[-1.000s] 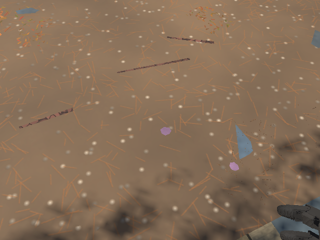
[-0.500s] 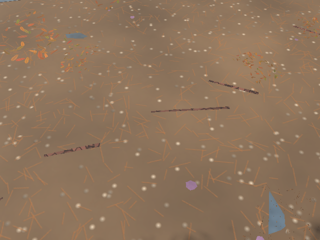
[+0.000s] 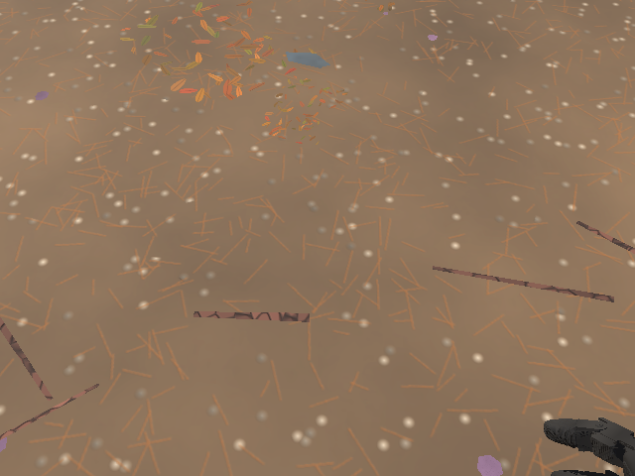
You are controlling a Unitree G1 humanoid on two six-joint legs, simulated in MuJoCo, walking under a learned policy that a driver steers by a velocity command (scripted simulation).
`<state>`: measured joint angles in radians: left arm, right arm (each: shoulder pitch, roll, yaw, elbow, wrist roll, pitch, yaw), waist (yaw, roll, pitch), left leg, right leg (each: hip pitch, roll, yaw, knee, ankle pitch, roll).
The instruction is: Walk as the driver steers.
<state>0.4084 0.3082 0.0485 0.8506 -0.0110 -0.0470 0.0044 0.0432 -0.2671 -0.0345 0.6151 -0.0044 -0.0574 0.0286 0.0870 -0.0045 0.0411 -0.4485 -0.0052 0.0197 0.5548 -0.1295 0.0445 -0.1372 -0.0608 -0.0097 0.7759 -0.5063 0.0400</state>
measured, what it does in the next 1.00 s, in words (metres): walks ahead, turning left: right foot, then left foot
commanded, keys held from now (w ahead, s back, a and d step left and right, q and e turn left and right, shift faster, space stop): no key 0.10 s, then q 0.90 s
